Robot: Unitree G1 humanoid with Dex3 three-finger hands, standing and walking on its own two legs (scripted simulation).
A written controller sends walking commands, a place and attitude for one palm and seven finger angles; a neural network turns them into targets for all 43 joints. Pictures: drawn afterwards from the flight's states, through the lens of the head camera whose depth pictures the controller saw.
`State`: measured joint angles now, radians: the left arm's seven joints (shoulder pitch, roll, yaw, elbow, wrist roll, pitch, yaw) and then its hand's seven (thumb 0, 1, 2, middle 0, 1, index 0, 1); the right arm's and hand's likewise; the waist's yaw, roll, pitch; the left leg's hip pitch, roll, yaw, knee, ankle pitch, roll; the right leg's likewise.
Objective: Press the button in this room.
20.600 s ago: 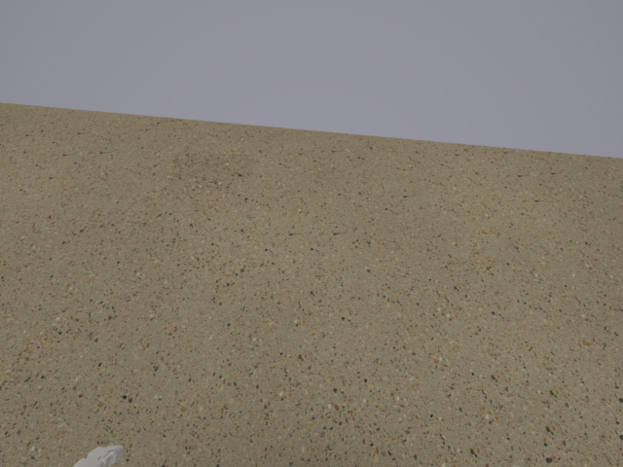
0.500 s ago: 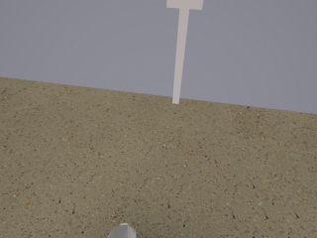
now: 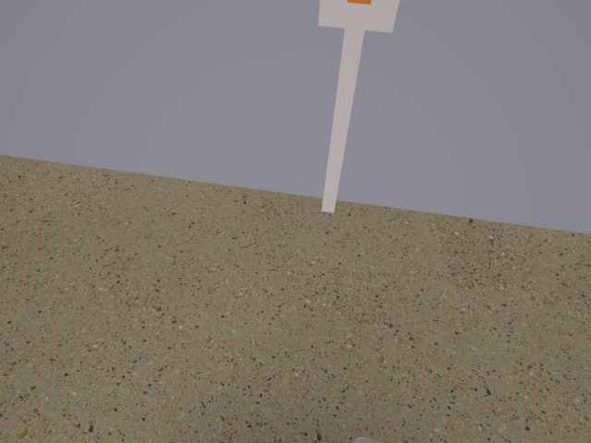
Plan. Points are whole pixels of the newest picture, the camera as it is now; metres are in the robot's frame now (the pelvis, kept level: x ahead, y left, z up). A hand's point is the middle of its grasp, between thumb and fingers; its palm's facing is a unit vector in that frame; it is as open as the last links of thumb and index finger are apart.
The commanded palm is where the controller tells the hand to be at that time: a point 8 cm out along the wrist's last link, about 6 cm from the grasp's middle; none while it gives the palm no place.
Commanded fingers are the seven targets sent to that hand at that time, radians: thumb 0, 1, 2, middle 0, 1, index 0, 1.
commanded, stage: stand and wait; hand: left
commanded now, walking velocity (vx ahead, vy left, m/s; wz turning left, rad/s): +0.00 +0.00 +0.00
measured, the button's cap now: out of the picture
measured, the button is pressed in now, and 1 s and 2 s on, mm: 0 0 0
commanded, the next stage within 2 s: turn or walk to find it in 0.52 s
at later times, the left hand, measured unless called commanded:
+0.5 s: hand out of the picture +0.05 +0.14 -0.17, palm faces +0.06 -0.97 -0.22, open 7.2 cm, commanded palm none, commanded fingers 0.00 0.90 0.90 -0.20 -0.30 -0.20 -0.30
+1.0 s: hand out of the picture +0.08 +0.15 -0.18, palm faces +0.01 -0.98 -0.17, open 7.3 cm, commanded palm none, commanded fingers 0.00 0.90 0.90 -0.20 -0.30 -0.20 -0.30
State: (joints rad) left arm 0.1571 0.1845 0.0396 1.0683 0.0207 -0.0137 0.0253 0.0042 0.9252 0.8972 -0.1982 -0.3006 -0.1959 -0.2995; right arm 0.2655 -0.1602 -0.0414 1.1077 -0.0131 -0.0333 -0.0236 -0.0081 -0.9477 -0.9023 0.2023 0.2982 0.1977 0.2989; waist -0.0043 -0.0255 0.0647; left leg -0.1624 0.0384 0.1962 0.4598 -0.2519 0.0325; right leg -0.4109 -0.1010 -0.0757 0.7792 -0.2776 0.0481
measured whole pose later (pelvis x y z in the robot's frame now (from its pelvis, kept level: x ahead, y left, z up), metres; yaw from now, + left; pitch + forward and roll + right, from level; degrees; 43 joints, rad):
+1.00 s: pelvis +0.09 -0.02 -0.01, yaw +0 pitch -1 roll +0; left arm 0.28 0.14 0.03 1.14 0.02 -0.01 0.02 0.02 0.93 0.90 -0.20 -0.30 -0.20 -0.30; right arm 0.42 -0.08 -0.01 1.18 -0.01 -0.03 -0.05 0.00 -0.91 -0.90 0.20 0.30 0.19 0.30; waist -0.02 -0.01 0.05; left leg -0.06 0.04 0.13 0.47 -0.38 0.00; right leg -0.31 -0.06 -0.12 0.61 -0.29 0.01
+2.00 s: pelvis +0.07 -0.02 +0.00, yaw +1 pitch -2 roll +0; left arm 0.21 0.23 0.02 1.13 0.01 -0.02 0.02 0.00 0.91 0.90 -0.20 -0.30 -0.20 -0.30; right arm 0.26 -0.21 -0.02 1.14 -0.01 -0.01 -0.02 0.01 -0.91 -0.90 0.20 0.30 0.20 0.30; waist 0.01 0.01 0.06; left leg -0.01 0.04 0.11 0.35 -0.30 -0.01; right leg -0.20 -0.05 -0.15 0.38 -0.14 -0.01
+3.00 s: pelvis +0.26 -0.06 -0.01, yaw -24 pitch +2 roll -1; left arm 0.41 0.20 0.06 1.03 0.02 -0.04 0.00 0.00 0.91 0.90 -0.20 -0.30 -0.20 -0.30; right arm 0.03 -0.20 -0.03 0.89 -0.01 -0.02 0.01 0.01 -0.91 -0.90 0.20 0.30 0.20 0.30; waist 0.09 -0.01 0.08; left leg -0.43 0.05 0.04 0.59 -0.21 -0.05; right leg -0.05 0.07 0.15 0.45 -0.41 -0.03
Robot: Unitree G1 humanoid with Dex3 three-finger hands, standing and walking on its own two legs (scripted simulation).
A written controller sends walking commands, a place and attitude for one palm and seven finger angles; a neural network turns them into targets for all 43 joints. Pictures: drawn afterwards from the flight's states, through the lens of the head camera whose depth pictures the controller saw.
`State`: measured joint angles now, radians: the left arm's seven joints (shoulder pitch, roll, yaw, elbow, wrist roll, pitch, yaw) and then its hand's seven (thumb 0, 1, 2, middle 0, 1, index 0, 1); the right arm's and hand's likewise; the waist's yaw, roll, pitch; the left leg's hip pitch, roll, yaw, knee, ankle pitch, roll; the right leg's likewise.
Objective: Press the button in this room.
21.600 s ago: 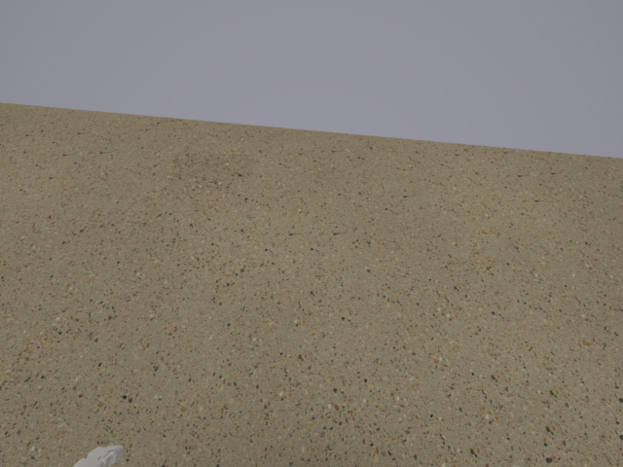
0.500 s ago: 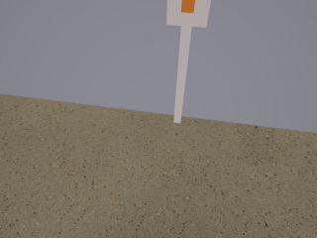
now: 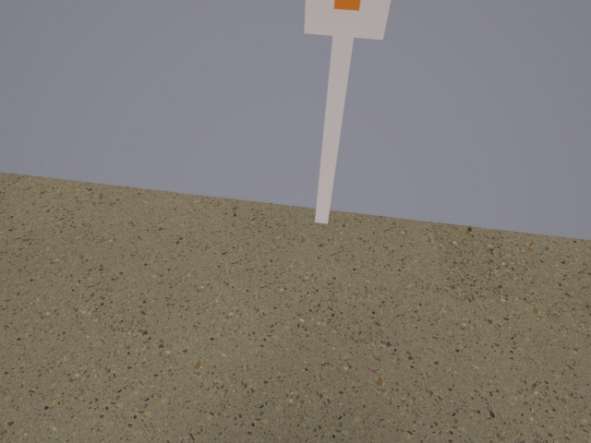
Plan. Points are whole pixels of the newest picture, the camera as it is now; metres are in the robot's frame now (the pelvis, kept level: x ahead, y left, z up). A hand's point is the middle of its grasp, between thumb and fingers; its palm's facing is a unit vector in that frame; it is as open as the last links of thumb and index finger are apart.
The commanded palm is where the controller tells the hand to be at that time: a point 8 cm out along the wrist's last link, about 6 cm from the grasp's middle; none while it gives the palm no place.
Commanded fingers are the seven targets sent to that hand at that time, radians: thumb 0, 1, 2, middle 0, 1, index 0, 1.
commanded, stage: stand and wait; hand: left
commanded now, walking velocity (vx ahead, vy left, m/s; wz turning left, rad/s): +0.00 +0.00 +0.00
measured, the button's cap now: out of the picture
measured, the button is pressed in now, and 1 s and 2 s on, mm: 0 0 0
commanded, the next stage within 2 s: look at it before walking up in 0.30 s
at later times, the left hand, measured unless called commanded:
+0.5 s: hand out of the picture +0.04 +0.18 -0.17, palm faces +0.06 -0.98 -0.20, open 7.3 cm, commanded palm none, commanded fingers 0.00 0.90 0.90 -0.20 -0.30 -0.20 -0.30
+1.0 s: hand out of the picture +0.01 +0.20 -0.16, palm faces +0.04 -0.97 -0.25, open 7.4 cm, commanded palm none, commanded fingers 0.00 0.90 0.90 -0.20 -0.30 -0.20 -0.30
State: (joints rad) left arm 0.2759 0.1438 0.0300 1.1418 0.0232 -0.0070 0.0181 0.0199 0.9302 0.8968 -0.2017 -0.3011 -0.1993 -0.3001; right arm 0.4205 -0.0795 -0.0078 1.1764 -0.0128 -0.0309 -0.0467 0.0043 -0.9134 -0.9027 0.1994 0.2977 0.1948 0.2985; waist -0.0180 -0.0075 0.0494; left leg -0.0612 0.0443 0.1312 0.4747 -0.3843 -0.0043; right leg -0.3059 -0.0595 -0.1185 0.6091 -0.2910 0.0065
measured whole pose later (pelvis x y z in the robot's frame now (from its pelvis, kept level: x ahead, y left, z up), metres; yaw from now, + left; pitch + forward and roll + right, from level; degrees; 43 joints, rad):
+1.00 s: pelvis -0.01 +0.00 +0.01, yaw +1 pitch -2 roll +0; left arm 0.21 0.23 0.02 1.13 0.01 -0.02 0.02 0.00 0.91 0.90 -0.20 -0.30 -0.20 -0.30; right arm 0.26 -0.21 -0.02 1.14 -0.01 -0.01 -0.02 0.01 -0.91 -0.90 0.20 0.30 0.20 0.30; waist 0.01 0.01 0.06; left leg -0.01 0.04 0.11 0.35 -0.30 -0.01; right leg -0.20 -0.05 -0.15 0.38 -0.14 -0.01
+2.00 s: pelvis +0.17 -0.04 +0.00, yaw -23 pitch +2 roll -1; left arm 0.41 0.20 0.06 1.03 0.02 -0.04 0.00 0.00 0.91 0.90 -0.20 -0.30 -0.20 -0.30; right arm 0.03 -0.20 -0.03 0.89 -0.01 -0.02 0.01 0.01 -0.91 -0.90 0.20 0.30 0.20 0.30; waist 0.09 -0.01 0.08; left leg -0.43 0.05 0.04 0.59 -0.21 -0.05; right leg -0.05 0.07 0.15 0.45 -0.41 -0.03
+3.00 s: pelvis +0.33 -0.11 -0.01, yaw -43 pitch -1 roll -1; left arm 0.17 0.20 0.04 0.99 0.01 0.02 0.02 0.00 0.91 0.90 -0.20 -0.30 -0.20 -0.30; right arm 0.21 -0.16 -0.03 1.01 -0.01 0.03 0.00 0.01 -0.91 -0.90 0.20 0.30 0.20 0.30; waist 0.00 -0.03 0.05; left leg -0.30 0.03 0.04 0.62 -0.32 0.02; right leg -0.29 -0.03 -0.12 0.69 -0.42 0.01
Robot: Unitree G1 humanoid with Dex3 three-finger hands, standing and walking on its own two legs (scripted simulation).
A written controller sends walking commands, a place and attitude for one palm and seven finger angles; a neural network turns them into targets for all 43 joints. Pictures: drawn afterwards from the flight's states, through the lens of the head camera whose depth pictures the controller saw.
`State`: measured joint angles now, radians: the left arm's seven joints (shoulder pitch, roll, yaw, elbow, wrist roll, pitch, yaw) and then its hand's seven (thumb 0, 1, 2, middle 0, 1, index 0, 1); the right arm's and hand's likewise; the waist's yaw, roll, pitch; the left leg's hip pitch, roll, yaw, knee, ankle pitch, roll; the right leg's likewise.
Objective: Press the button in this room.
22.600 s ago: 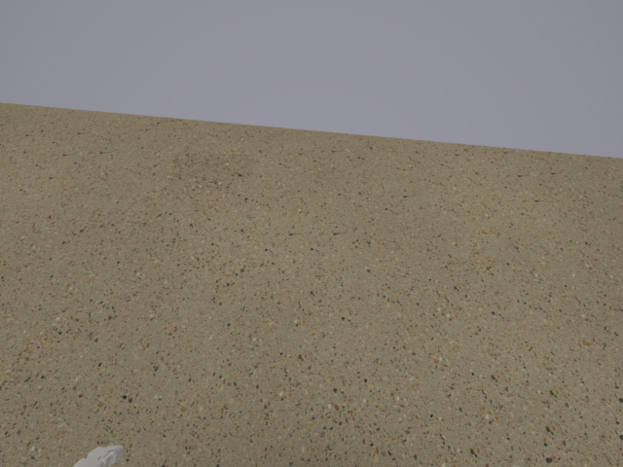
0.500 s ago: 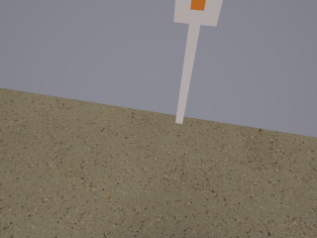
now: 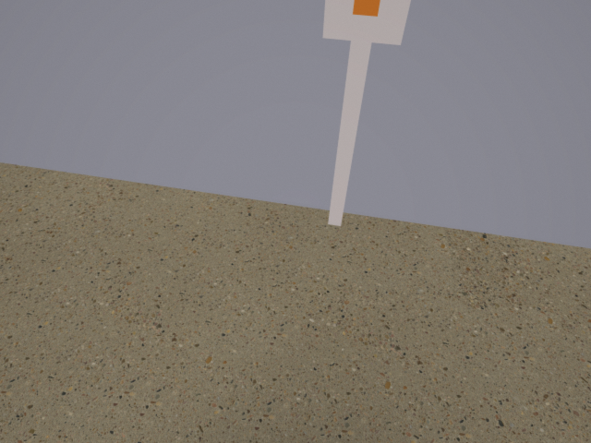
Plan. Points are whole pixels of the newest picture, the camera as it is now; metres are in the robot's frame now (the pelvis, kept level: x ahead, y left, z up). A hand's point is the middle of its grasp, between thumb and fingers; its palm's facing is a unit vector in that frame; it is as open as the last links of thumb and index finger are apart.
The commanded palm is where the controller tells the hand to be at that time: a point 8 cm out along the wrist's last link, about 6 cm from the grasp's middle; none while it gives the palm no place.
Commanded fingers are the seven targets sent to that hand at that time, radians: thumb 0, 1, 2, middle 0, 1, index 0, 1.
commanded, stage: walk to a spot facing it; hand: left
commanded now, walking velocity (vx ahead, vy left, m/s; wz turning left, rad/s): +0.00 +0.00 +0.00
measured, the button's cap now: out of the picture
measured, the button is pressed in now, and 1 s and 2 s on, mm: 0 0 0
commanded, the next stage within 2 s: turn to face it in 1.54 s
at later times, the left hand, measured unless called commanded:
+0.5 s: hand out of the picture +0.08 +0.15 -0.18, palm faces -0.09 -0.96 -0.26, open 7.4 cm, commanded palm none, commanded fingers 0.00 0.90 0.90 -0.20 -0.30 -0.20 -0.30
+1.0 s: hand (212, 410) +0.20 +0.16 -0.18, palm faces -0.29 -0.93 -0.21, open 7.4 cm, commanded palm none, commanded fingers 0.00 0.90 0.90 -0.20 -0.30 -0.20 -0.30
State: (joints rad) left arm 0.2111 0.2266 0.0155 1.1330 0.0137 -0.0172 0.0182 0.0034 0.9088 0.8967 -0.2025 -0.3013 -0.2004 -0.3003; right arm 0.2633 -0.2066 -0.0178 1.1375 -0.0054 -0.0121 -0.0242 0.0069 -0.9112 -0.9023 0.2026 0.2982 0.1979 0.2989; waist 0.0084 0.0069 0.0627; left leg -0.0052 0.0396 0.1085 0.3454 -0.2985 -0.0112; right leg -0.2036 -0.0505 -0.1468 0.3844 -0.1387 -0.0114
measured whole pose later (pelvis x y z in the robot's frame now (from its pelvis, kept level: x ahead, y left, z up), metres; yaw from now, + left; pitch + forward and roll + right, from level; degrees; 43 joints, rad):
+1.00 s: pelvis +0.18 -0.04 -0.01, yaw -25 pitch +2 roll -1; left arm 0.41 0.20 0.06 1.03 0.02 -0.04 0.00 0.00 0.91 0.90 -0.20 -0.30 -0.20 -0.30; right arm 0.03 -0.20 -0.03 0.89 -0.01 -0.02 0.01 0.01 -0.91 -0.90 0.20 0.30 0.20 0.30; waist 0.09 -0.01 0.08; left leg -0.43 0.05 0.04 0.59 -0.21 -0.05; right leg -0.05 0.07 0.15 0.45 -0.41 -0.03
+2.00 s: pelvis +0.34 -0.11 -0.02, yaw -44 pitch -1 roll -1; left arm 0.17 0.20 0.04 0.99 0.01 0.02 0.02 0.00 0.91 0.90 -0.20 -0.30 -0.20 -0.30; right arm 0.21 -0.16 -0.03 1.01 -0.01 0.03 0.00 0.01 -0.91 -0.90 0.20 0.30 0.20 0.30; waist 0.00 -0.03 0.05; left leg -0.30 0.03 0.04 0.62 -0.32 0.02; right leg -0.29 -0.03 -0.12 0.69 -0.42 0.01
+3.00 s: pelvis +0.25 -0.10 -0.01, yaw -13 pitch +0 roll -1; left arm 0.23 0.28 0.07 1.01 0.02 0.06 0.02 0.01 0.91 0.90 -0.20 -0.30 -0.20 -0.30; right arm 0.11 -0.19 -0.04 0.94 -0.01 0.03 0.00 0.01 -0.91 -0.90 0.20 0.30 0.20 0.30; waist 0.04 -0.03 0.09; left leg -0.21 0.02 0.03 0.50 -0.29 0.01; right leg -0.44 -0.10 -0.06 1.02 -0.46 0.08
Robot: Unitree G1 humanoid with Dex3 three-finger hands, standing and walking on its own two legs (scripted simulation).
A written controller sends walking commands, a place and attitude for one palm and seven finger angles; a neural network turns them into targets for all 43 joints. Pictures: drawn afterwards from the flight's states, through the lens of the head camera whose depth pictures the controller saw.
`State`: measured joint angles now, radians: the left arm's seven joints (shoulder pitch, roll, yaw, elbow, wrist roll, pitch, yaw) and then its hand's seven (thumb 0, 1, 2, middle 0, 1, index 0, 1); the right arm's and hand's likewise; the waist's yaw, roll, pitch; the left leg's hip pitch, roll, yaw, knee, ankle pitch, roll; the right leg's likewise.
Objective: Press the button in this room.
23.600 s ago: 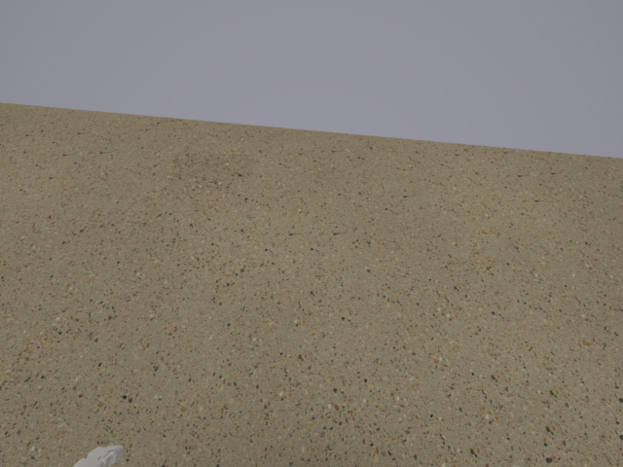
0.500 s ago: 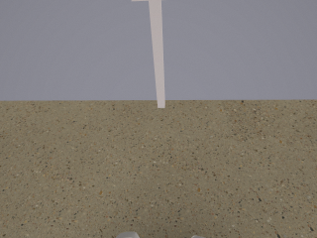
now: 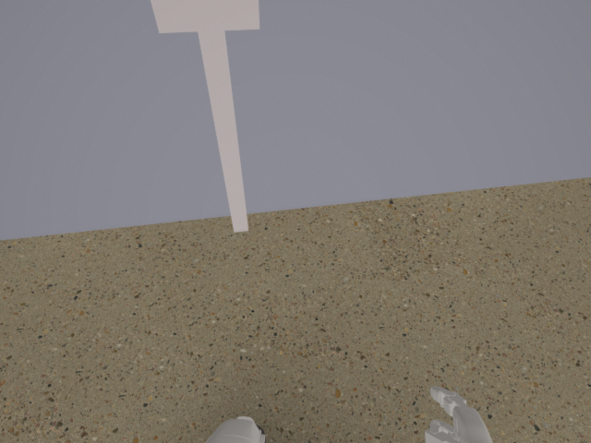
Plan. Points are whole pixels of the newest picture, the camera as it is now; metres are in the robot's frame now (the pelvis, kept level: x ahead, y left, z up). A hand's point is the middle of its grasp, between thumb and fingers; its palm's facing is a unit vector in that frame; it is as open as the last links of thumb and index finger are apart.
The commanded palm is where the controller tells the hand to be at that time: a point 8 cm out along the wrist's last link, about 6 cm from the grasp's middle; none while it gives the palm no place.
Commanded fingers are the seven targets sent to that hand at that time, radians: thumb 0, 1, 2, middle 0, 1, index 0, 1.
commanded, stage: walk to a spot facing it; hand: left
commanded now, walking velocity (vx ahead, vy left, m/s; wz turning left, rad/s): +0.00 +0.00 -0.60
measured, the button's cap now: out of the picture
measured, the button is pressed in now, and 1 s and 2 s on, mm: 0 0 0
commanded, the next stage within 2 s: turn to face it in 0.54 s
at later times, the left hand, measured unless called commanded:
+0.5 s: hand (246, 306) +0.34 +0.14 -0.15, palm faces -0.39 -0.90 -0.22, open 7.4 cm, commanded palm none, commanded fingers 0.00 0.90 0.90 -0.20 -0.30 -0.20 -0.30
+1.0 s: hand (237, 328) +0.30 +0.15 -0.18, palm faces -0.29 -0.94 -0.18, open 7.4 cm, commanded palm none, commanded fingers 0.00 0.90 0.90 -0.20 -0.30 -0.20 -0.30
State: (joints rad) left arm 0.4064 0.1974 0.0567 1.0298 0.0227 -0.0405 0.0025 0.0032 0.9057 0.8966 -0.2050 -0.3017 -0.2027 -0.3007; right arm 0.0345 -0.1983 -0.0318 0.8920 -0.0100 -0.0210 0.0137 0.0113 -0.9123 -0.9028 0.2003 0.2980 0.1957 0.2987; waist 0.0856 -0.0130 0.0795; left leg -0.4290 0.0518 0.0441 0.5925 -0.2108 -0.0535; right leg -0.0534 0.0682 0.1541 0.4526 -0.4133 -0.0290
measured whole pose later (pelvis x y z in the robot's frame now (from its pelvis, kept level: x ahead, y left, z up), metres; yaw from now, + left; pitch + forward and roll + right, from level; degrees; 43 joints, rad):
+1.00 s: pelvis +0.17 +0.00 +0.00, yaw -20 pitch -1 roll -1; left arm 0.17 0.20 0.04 0.99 0.01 0.02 0.02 0.00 0.91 0.90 -0.20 -0.30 -0.20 -0.30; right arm 0.21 -0.16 -0.03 1.01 -0.01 0.03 0.00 0.01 -0.91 -0.90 0.20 0.30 0.20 0.30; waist 0.00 -0.03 0.05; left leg -0.30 0.03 0.04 0.62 -0.32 0.02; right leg -0.29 -0.03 -0.12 0.69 -0.42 0.01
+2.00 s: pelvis +0.09 -0.02 +0.01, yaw +12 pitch +0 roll -1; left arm 0.23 0.28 0.07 1.01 0.02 0.06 0.02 0.01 0.91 0.90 -0.20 -0.30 -0.20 -0.30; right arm 0.11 -0.19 -0.04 0.94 -0.01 0.03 0.00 0.01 -0.91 -0.90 0.20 0.30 0.20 0.30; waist 0.04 -0.03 0.09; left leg -0.21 0.02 0.03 0.50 -0.29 0.01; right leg -0.44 -0.10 -0.06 1.02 -0.46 0.08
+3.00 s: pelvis +0.30 +0.04 +0.02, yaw +15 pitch -1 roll +0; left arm 0.15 0.22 0.07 1.02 0.03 -0.01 -0.01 0.00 0.92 0.90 -0.20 -0.30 -0.19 -0.30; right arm 0.36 -0.12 -0.04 1.11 -0.02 -0.06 -0.02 0.00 -0.93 -0.90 0.20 0.30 0.20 0.30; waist -0.01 -0.04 0.04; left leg -0.05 0.05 0.20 0.34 -0.28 0.01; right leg -0.61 -0.14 -0.06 0.98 -0.16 0.04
